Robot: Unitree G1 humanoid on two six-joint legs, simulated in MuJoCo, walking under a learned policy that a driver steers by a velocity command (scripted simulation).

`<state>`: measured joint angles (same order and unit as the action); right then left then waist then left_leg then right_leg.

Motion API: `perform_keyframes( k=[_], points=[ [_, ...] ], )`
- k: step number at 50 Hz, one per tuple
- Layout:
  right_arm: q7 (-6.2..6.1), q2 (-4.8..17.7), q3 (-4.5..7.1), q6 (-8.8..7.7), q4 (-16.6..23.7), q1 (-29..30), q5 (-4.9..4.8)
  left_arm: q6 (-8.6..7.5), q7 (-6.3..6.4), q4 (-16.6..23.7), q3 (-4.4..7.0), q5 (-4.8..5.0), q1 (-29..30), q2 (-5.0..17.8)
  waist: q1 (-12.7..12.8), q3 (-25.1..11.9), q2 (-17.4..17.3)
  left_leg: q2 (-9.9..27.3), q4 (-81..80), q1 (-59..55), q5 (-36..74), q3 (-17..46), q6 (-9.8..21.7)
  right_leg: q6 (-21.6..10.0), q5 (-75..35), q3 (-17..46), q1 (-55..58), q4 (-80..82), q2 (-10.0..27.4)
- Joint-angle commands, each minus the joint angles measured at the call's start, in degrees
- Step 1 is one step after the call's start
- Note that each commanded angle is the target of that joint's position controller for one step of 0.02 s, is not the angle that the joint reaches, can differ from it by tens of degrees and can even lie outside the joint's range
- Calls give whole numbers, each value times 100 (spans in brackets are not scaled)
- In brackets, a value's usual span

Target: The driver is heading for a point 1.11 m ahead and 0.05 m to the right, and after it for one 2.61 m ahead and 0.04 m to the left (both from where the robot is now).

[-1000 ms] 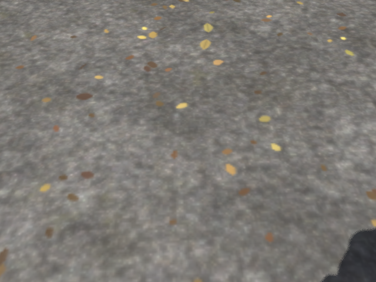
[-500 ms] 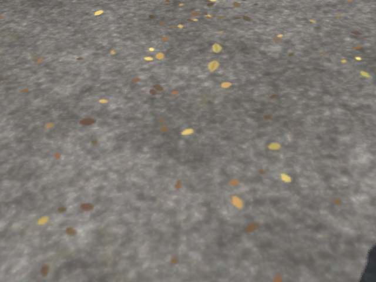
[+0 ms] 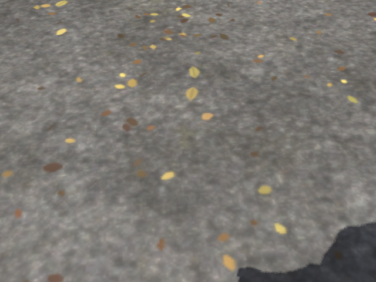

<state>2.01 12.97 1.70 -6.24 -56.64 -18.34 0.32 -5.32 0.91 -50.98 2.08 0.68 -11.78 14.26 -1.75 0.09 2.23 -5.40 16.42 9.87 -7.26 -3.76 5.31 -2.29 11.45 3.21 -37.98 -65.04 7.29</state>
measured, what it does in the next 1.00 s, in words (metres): walks ahead: right foot, then left foot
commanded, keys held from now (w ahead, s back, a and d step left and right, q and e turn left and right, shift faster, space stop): w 0.02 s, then no key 0.98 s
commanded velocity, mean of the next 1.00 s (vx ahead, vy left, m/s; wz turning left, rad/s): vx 0.13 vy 0.00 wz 0.00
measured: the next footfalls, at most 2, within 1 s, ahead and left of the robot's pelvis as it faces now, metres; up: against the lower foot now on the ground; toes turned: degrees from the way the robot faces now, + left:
right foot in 0.24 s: +0.31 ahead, -0.15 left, +0.00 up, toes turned -1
left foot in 0.56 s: +0.24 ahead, +0.08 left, +0.00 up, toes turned +1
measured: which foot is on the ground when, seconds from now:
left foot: down 0.00-0.26, up 0.28-0.54, down 0.56-1.00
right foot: up 0.00-0.22, down 0.24-1.00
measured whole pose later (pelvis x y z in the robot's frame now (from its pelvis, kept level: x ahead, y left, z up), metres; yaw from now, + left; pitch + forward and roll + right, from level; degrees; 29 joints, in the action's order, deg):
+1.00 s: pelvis +0.23 -0.04 -0.01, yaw +1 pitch -1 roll +0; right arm -2.2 9.8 1.1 -1.4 -62.3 -15.6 0.0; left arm -0.4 1.7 -59.4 2.0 0.1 -11.2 11.3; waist -0.2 2.0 -0.1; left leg 1.0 30.2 10.7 -18.9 -0.3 -0.5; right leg -1.3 12.0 -1.9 -16.9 -29.3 -0.5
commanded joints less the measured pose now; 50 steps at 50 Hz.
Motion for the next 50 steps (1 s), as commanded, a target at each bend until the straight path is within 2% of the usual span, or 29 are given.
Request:
perform_keyframes(
  k=[1, 3, 5, 8, 10, 11, 12, 13, 14, 15, 16, 17, 18, 19, 21, 22, 25, 27, 28, 29, 30, 31, 32, 33, 35, 38, 43, 50],
  points=[
    [-112, 758, 120, -102, 317, 236, -10, 20, 38, 244, 75, -71, -189, 259, 268, 314, -424, 1601, -1164, 612, 426, 1181, 978, 153, -932, 10, -107, 826, 238],
    [-170, 784, 105, -46, 285, 72, -12, -25, 15, 367, 47, -68, 285, 179, 123, 369, -373, 1452, -983, 503, 1358, 840, 792, 175, -1469, -141, 100, 1880, 72],
    [-193, 863, 106, 7, 198, -164, -38, -50, -25, 430, 6, -62, 650, 81, -40, 272, -440, 1322, -719, 393, 1966, 555, 630, 221, -1811, -365, 587, 2620, -213],
    [-213, 878, 100, 113, 44, -401, -88, -34, -100, 543, 7, -30, 949, 166, -145, 145, -606, 1521, -256, -219, 2206, 672, 554, 175, -1697, -308, 761, 3147, -389],
    [-246, 866, 101, 174, 18, -288, -100, -61, -145, 566, 59, -72, 846, 339, 8, -21, -692, 1647, 228, -621, 2385, 841, 396, 4, -1393, -215, 994, 3530, -474],
    [-264, 873, 104, 201, 35, -136, -120, -91, -151, 463, 105, -109, 521, 433, 216, -181, -669, 1579, 596, -692, 2453, 835, 274, -100, -1522, -266, 1433, 3859, -561],
    [-272, 809, 83, 211, 54, -148, -100, -121, -130, 260, 192, -157, 1, 632, 389, -459, -542, 1280, 1233, -671, 2565, 741, 119, -220, -2132, -351, 2166, 4169, -633],
    [-283, 668, 16, 181, 132, -293, 5, -141, -96, 124, 282, -235, -651, 1039, 510, -1127, -68, 898, 2400, -43, 1428, 485, -121, -492, -4579, 274, 3493, 3791, 116],
    [-225, -81, -204, 141, -117, -1369, 60, -58, -91, 74, 258, -264, -850, 1136, 185, -1928, 1258, 270, 4114, 1608, -2069, 293, -493, -1544, -6120, 1660, 5353, 3471, 1501],
    [-201, 222, -155, 155, -258, -1488, -49, 7, -137, 46, 156, -168, -1059, 684, 351, -2389, 1130, 325, 4894, 1836, -3193, 852, -590, -1783, -5188, 2272, 5255, 3820, 1652],
    [-210, 654, -37, 219, -143, -993, -142, 32, -167, 112, 116, -101, -680, 583, 339, -1829, 663, 530, 5214, 2054, -3005, 936, -619, -1545, -3977, 2004, 4574, 4103, 1379],
    [-269, 669, -5, 307, -32, -511, -148, 48, -156, 222, 85, -95, -135, 535, 235, -1318, 224, 734, 5131, 2136, -2639, 845, -668, -1304, -3052, 1697, 3871, 4327, 1148],
    [-331, 636, 32, 407, 8, -228, -104, 54, -147, 289, 35, -128, 270, 445, 136, -901, 44, 890, 4820, 2007, -2362, 820, -719, -1191, -2449, 1398, 3114, 4596, 980],
    [-382, 532, 36, 502, 24, -215, -65, 65, -131, 299, 27, -176, 537, 429, -35, -709, 200, 1020, 4317, 1579, -2092, 817, -743, -1052, -1979, 1106, 2475, 4807, 775],
    [-454, 266, -10, 597, -71, -340, -44, 118, -108, 239, 47, -268, 639, 449, -127, -565, 459, 860, 3447, 906, -1927, 540, -785, -985, -1639, 610, 1832, 4998, 418],
    [-484, 223, -20, 620, -109, -358, -32, 132, -86, 193, 48, -276, 559, 435, -106, -621, 488, 817, 3111, 738, -1851, 494, -787, -1017, -1471, 546, 1819, 5016, 383],
    [-497, 266, 0, 699, -172, -268, -15, 197, -24, 123, 55, -150, 543, 480, -91, -675, 453, 773, 2141, 259, -988, 404, -706, -964, 108, 595, 1714, 5128, 358],
    [-468, 290, 18, 724, -201, -171, 60, 262, 4, 48, 34, -70, 518, 427, -136, -397, 404, 692, 1455, -134, -458, 284, -547, -663, 1464, 541, 1329, 5194, 173],
    [-459, 341, 21, 728, -183, -143, 129, 277, 5, -44, 8, -69, 368, 339, -121, -218, 313, 816, 1208, -191, -372, 412, -429, -421, 1952, 529, 1188, 5213, 67],
    [-463, 448, 23, 719, -142, -125, 144, 293, 6, -86, 10, -82, 311, 333, -54, 32, 164, 1049, 889, -42, -614, 635, -277, -224, 2048, 447, 1137, 5045, -77],
    [-462, 789, 117, 693, -229, -23, 43, 324, 33, -100, 54, -65, 104, 339, 213, 290, -524, 992, 830, 674, -1499, 634, -153, -80, 1661, 17, 1473, 4913, -468],
    [-447, 598, 96, 629, -239, 71, 7, 339, 72, -149, 58, -101, 148, 372, 151, 381, -679, 956, 555, 1189, -1926, 689, -167, -12, 1215, -129, 1985, 4577, -565],
    [-447, 453, 64, 565, -265, 147, 30, 347, 92, -167, 68, -91, 113, 343, 215, 345, -812, 984, 394, 1350, -1951, 723, -245, -38, 859, -180, 2274, 4397, -582],
    [-445, 454, 75, 512, -265, 252, 29, 360, 111, -221, 62, -99, 53, 279, 264, 313, -855, 970, 357, 1393, -1778, 719, -325, -76, 606, -203, 2457, 4292, -574],
    [-439, 365, 67, 423, -286, 247, 3, 372, 108, -311, 70, -130, -18, 258, 253, 207, -689, 945, 442, 1196, -1437, 682, -400, -127, 273, -242, 2523, 4183, -592],
    [-437, 353, 66, 389, -363, 99, -23, 369, 80, -391, 69, -105, 13, 210, 190, 108, -501, 900, 594, 950, -949, 622, -394, -144, -171, -252, 2577, 4097, -575],
    [-437, 329, 50, 414, -442, -62, -29, 396, 66, -529, 72, -74, -18, 197, 141, -33, -307, 840, 770, 694, -360, 535, -398, -142, -813, -269, 2723, 3937, -560],
    [-440, 244, 27, 466, -497, -131, -30, 470, 100, -700, 77, -53, -63, 200, 152, 34, -237, 776, 815, 604, -102, 461, -417, -124, -1051, -254, 2807, 3856, -540]
  ],
)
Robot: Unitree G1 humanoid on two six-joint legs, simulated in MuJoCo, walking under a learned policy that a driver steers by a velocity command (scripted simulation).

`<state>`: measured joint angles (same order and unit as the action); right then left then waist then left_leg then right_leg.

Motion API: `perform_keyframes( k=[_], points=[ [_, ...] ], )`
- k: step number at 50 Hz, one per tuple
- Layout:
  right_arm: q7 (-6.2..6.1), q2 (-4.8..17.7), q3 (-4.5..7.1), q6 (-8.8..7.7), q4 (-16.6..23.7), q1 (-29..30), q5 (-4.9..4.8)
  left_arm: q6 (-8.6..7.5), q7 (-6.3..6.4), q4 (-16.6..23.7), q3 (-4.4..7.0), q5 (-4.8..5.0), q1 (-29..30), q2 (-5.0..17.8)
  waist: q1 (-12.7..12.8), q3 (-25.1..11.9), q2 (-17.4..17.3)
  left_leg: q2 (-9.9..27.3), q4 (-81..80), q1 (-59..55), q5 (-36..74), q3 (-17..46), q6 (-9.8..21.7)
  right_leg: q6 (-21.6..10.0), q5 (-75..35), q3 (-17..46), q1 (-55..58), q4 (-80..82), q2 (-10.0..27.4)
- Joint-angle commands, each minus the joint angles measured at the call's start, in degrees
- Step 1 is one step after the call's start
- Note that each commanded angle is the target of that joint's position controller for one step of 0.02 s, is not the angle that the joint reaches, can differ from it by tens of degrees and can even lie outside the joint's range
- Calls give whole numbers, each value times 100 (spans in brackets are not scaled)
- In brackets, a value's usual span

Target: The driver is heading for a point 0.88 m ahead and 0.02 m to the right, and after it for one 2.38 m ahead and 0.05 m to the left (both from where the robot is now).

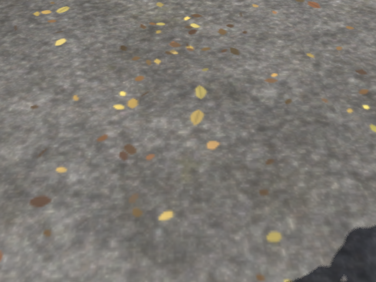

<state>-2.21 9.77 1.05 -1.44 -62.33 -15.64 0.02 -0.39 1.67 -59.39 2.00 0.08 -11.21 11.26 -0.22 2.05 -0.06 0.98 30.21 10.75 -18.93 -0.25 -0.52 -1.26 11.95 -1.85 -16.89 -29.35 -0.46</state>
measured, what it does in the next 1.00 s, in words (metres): walks ahead: left foot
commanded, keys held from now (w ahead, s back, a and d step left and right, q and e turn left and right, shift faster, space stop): w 1.00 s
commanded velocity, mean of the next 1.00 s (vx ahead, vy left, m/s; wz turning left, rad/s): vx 0.38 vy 0.00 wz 0.00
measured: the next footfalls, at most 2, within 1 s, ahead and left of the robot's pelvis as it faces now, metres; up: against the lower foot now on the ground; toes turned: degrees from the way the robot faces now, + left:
left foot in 0.74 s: +0.46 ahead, +0.13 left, +0.00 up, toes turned +3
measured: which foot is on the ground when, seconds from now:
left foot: down 0.00-0.28, up 0.30-0.72, down 0.74-1.00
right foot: down 0.00-0.74, up 0.76-1.00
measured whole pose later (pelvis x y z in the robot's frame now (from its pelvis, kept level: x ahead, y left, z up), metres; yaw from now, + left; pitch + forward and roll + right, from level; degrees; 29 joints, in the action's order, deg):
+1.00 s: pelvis +0.40 +0.05 +0.01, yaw +0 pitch +0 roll +1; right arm 1.8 12.6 2.9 -6.1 -58.3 -17.2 0.4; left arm -4.8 1.2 -53.9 3.9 1.0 -9.9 14.8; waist -2.1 0.6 2.2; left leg -4.7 17.0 9.7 -7.9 -4.5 5.2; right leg -2.9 10.8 2.4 -36.6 -61.4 8.0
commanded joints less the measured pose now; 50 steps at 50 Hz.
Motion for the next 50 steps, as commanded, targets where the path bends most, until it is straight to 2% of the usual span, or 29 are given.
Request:
perform_keyframes(
  k=[1, 4, 6, 9, 10, 12, 13, 14, 15, 16, 17, 19, 21, 23, 26, 30, 33, 35, 36, 37, 38, 39, 40, 41, 42, 43, 45, 47, 50],
  points=[
    [-19, 514, 87, -1, -8, -545, -7, -11, 26, 55, 76, 10, -222, 449, -14, -276, -20, 88, -611, 453, 470, 58, 196, -237, -471, 175, 743, 274, 161],
    [-43, 685, 164, -7, 56, -543, -102, -30, 38, 33, 143, 98, -200, 580, -10, 389, -151, 172, -737, 902, -1909, 310, 586, -378, 2314, 155, 0, 173, 29],
    [-33, 720, 187, -149, 92, -708, -160, -211, 0, 115, 127, 141, -40, 489, -103, 734, -254, 487, -941, 867, -2262, 794, 839, -448, 2360, 267, -506, -18, 99],
    [34, 1080, 315, -332, 24, -1048, -198, -505, -141, 308, 78, 159, 311, 224, -190, 793, -1063, 1554, -1604, -9, -1964, 2344, 1395, -400, 1088, -148, -1372, -1103, -51],
    [55, 1045, 315, -368, 60, -961, -190, -567, -182, 336, 79, 163, 335, 244, -127, 807, -1028, 1712, -1538, -86, -1374, 2483, 1438, -470, 986, -89, -1404, -1105, 30],
    [106, 971, 302, -385, 200, -603, -190, -623, -228, 166, 125, 192, -179, 310, 225, 580, -854, 1465, -1114, 160, -335, 1908, 1188, -578, 888, -119, -485, -502, 10],
    [126, 963, 294, -378, 356, -198, -188, -616, -226, -79, 196, 196, -856, 423, 566, 397, -667, 1081, -639, 787, 262, 1342, 926, -653, 683, 16, 643, -68, -8],
    [133, 756, 234, -426, 586, 185, -197, -620, -211, -311, 364, 193, -1671, 916, 874, 233, 308, 279, 957, 1763, 1151, 327, 486, -994, 779, 1272, 1752, 687, 613],
    [116, 482, 172, -529, 749, 169, -166, -612, -252, -454, 517, 167, -2446, 1506, 1050, -183, 1786, -354, 3051, 3014, 123, -243, 128, -1680, 509, 3580, 2938, 1591, 1857],
    [142, 665, 221, -599, 820, 310, -192, -654, -267, -382, 313, 47, -2146, 973, 775, -113, 1237, -189, 4146, 3705, -976, 414, 257, -1725, 84, 4121, 2938, 1706, 2236],
    [195, 696, 236, -628, 815, 287, -272, -680, -270, -250, 203, 17, -1708, 664, 529, 102, 715, 90, 4590, 3919, -677, 580, 437, -1543, -273, 3493, 2727, 1581, 2143],
    [225, 703, 288, -617, 779, 301, -241, -659, -307, -81, 90, 29, -1254, 509, 259, 194, 148, 476, 4183, 3869, 201, 444, 573, -1227, -932, 2264, 2365, 1710, 1734],
    [252, 678, 351, -535, 800, 346, -188, -571, -278, -107, 9, 4, -1325, 370, 169, 165, 318, 606, 3615, 3454, 597, 238, 513, -977, -1408, 1502, 2058, 1866, 1371],
    [278, 509, 323, -449, 891, 594, -155, -515, -201, -136, 4, -20, -1506, 502, 173, 243, 338, 589, 3109, 3440, 887, 48, 350, -988, -1680, 1168, 1864, 2032, 1275],
    [282, 370, 224, -420, 1264, 1516, -119, -486, -91, -48, 36, -43, -1461, 755, 294, 496, 328, 461, 1635, 3175, 1591, -110, 187, -975, -1609, 823, 1341, 2292, 1151],
    [367, 509, 180, -411, 1513, 2203, -174, -512, -66, -116, 110, 47, -1746, 891, 418, 662, 476, 264, 551, 2629, 2153, -221, 236, -963, -1312, 625, 1308, 2496, 1258],
    [454, 662, 197, -450, 1661, 2390, -185, -480, -64, -168, 166, 93, -1757, 898, 301, 669, 449, 243, 156, 2621, 1971, -132, 468, -852, -1836, 533, 1965, 2199, 1497],
    [476, 895, 301, -480, 1609, 1985, -175, -432, -67, -120, 222, 64, -1608, 1032, -10, 236, 610, -9, 101, 1831, 1639, -296, 647, -727, -3497, 409, 2246, 1522, 1530],
    [456, 1087, 412, -476, 1444, 1358, -176, -389, -72, -95, 234, 33, -1521, 1060, -359, -196, 694, -215, 146, 983, 1483, -436, 769, -634, -4467, 278, 2210, 732, 1414],
    [418, 1327, 550, -453, 1123, 299, -188, -353, -79, -34, 201, -1, -1416, 989, -848, -784, 674, -242, 168, -433, 1466, -400, 934, -461, -4606, 103, 1648, -521, 1145],
    [352, 1801, 664, -423, 913, -749, -110, -357, -99, 120, 100, -102, -1480, 753, -1070, -1625, -157, 999, 183, -2255, 1066, 1147, 1301, -281, -2516, -85, 179, -2545, 720],
    [418, 1933, 637, -430, 812, -989, -14, -498, -179, 84, -118, 25, -2237, -130, -543, -2553, -1686, 2221, -953, -3655, -516, 4168, 2177, -26, 1879, 469, -1675, -4397, -359],
    [438, 1411, 495, -468, 837, -672, -62, -656, -197, 126, 25, 194, -1668, 492, -684, -1991, -1107, 1991, -1497, -3171, -947, 4377, 1851, -196, 1913, 1094, -2276, -5064, -91],
    [434, 1175, 417, -508, 935, -80, -97, -732, -192, 362, 113, 299, -1065, 818, -531, -1109, -836, 1850, -1576, -2279, -524, 3438, 1579, -302, 1381, 873, -2603, -5080, 204],
    [452, 1033, 352, -545, 1060, 474, -68, -747, -130, 430, 131, 257, -792, 867, -296, -746, -202, 1684, -1710, -1299, 289, 2683, 1455, -321, 766, 750, -2259, -4791, 543],
    [483, 890, 315, -578, 1076, 734, 4, -700, -78, 431, 191, 155, -721, 830, -92, -522, -77, 1476, -1837, -553, 853, 2119, 1382, -318, 447, 695, -1921, -4479, 744],
    [505, 712, 257, -592, 964, 736, 57, -536, -60, 385, 206, 132, -1029, 584, 192, -459, -328, 1183, -2115, 57, 1049, 1522, 1352, -328, 252, 719, -1407, -4076, 944],
    [443, 842, 266, -591, 850, 507, 34, -435, -38, 460, 228, 126, -876, 544, 235, -214, -349, 1110, -2350, 341, 1135, 1194, 1422, -247, 127, 623, -1558, -3684, 1015],
    [297, 1092, 306, -564, 748, 101, 35, -404, -23, 744, 279, 39, -85, 665, 80, 61, -205, 1149, -2527, 114, 1320, 1060, 1448, -46, -688, 589, -2360, -2788, 1077]
  ],
)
